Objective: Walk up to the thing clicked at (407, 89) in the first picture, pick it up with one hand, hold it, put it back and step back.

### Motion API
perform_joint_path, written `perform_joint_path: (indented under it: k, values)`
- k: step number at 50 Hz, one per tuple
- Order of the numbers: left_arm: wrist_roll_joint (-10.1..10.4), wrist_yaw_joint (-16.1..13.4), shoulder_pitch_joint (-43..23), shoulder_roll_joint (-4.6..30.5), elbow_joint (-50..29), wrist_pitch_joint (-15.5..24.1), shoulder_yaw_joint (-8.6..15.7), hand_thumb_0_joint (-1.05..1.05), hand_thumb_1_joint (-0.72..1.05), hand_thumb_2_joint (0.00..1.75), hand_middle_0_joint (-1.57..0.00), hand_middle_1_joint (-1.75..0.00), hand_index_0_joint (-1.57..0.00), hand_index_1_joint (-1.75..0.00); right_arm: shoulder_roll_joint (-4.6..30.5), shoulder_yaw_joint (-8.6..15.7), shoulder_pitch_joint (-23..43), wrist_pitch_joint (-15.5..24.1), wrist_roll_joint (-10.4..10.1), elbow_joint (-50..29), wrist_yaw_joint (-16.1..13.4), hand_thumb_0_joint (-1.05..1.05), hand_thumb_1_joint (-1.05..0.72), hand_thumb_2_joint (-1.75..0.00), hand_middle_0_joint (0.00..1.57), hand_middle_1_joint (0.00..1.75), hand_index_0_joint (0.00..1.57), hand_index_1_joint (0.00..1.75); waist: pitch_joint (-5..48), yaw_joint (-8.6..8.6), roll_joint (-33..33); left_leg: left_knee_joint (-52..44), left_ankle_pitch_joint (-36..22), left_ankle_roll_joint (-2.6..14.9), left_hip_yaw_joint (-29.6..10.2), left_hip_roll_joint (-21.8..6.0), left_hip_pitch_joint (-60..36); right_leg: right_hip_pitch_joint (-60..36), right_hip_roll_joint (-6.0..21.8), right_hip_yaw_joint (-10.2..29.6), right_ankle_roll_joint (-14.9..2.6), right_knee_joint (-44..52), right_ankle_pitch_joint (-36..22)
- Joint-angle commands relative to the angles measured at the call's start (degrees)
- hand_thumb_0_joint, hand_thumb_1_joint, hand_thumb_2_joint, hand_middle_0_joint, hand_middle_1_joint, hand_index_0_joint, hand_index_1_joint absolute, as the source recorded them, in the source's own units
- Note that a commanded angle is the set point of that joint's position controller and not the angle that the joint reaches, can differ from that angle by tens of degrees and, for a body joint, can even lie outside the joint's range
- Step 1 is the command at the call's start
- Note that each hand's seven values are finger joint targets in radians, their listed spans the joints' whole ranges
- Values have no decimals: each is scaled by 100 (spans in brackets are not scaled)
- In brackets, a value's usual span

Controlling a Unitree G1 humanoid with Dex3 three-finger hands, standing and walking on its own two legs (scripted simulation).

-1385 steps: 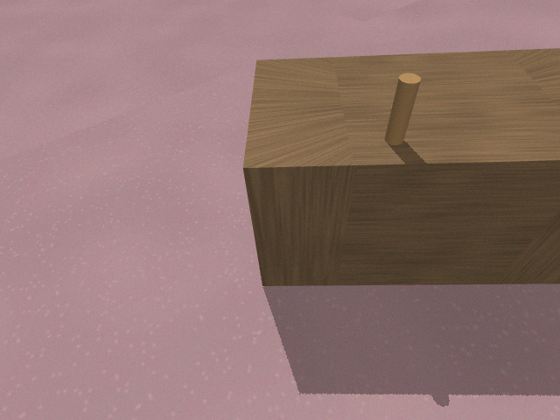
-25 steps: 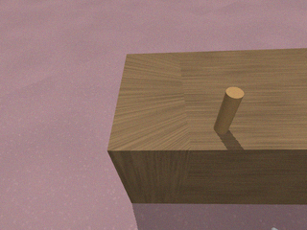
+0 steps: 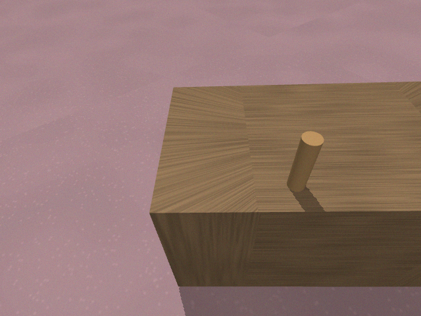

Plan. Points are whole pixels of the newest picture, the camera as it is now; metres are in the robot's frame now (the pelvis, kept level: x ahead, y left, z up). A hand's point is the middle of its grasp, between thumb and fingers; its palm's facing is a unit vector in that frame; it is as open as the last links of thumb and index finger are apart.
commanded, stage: stand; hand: right
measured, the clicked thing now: (303, 163) +0.49 -0.21 -0.04
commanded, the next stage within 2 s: step back in 1.98 s
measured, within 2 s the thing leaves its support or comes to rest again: neither
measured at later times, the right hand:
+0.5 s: hand out of the picture +0.07 -0.25 -0.16, palm faces -0.01 +0.94 -0.34, open 7.4 cm
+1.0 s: hand out of the picture +0.09 -0.25 -0.15, palm faces -0.01 +0.94 -0.34, open 7.4 cm
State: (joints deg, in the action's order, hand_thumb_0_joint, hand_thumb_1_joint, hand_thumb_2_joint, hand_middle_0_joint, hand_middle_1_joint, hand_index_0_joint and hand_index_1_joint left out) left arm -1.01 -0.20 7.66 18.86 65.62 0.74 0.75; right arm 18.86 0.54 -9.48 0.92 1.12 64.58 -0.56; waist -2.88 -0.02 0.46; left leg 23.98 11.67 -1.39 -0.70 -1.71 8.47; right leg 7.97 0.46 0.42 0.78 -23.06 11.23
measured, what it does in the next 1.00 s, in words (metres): stands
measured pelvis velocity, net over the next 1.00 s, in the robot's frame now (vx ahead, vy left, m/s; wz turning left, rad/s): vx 0.02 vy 0.00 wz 0.00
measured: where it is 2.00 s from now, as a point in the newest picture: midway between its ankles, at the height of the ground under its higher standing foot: outside the picture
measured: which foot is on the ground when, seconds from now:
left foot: down 0.00-1.00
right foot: down 0.00-1.00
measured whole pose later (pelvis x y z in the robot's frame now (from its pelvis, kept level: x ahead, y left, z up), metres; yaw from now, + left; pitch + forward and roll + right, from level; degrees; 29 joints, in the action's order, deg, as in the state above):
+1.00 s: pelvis +0.02 +0.00 +0.01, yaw +0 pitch -3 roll +0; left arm -0.7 -0.2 6.0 19.3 66.7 0.8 0.5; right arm 19.6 0.2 -6.4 0.9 0.5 65.9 -0.1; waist -2.9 -0.2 0.1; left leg 19.2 10.8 -1.1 -0.6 -1.2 5.8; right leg 5.4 1.0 0.4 1.2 -18.5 10.5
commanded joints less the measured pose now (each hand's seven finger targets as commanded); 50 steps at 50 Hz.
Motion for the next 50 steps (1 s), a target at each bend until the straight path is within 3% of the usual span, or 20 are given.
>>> perform_joint_path:
  k: [1,10,16,21,24,27,32,34,47,50]
  values:
    - [-1,-51,-274,1158,-265,94,195,0,90,90,-20,-30,-20,-30,1182,199,284,85,14,-227,-68,0,-90,-90,20,30,20,30,-28,12,-119,-761,384,266,-551,-461,298,60,526,529,-177,616,211]
    - [14,-62,-307,1168,-163,107,155,0,90,90,-20,-30,-20,-30,1216,192,365,92,-6,-139,-49,0,-90,-90,20,30,20,30,103,12,5,-723,-101,258,-509,-480,-26,35,587,514,-170,674,-69]
    - [21,-66,-261,1196,-135,101,146,0,90,90,-20,-30,-20,-30,1208,174,362,56,-20,-103,-38,0,-90,-90,20,30,20,30,-2,-2,-33,-783,117,251,-483,-456,2,154,566,499,-143,757,123]
    - [32,-74,-281,1195,-147,128,149,0,90,90,-20,-30,-20,-30,1206,173,393,81,-21,-98,-38,0,-90,-90,20,30,20,30,275,-2,-26,-706,-560,272,-457,-524,-133,-164,645,506,-159,664,-565]
    - [31,-71,-274,1211,-131,112,154,0,90,90,-20,-30,-20,-30,1231,175,406,69,-23,-85,-48,0,-90,-90,20,30,20,30,225,2,-109,-775,-382,268,-455,-502,-49,-165,626,472,-143,682,-475]
    - [37,-71,-286,1215,-132,127,152,0,90,90,-20,-30,-20,-30,1204,157,406,78,-29,-92,-36,0,-90,-90,20,30,20,30,264,2,-30,-745,-689,259,-442,-523,-118,-240,659,478,-123,688,-743]
    - [30,-64,-304,1205,-151,101,163,0,90,90,-20,-30,-20,-30,1256,165,440,79,-27,-96,-47,0,-90,-90,20,30,20,30,284,-6,-125,-778,-674,242,-428,-522,-169,-219,646,442,-132,673,-709]
    - [29,-71,-283,1185,-152,116,158,0,90,90,-20,-30,-20,-30,1276,179,471,87,-34,-121,-53,0,-90,-90,20,30,20,30,415,14,-69,-692,-1128,260,-436,-569,-301,-309,678,426,-135,626,-1027]
    - [31,-62,-336,1241,-207,95,176,0,90,90,-20,-30,-20,-30,1266,167,489,77,-38,-146,-43,0,-90,-90,20,30,20,30,270,-7,-53,-805,-832,232,-416,-538,-226,-247,669,403,-123,744,-798]
    - [34,-65,-352,1231,-228,102,176,0,90,90,-20,-30,-20,-30,1284,164,491,83,-40,-149,-38,0,-90,-90,20,30,20,30,364,-10,-77,-797,-997,223,-431,-548,-278,-309,669,379,-115,707,-917]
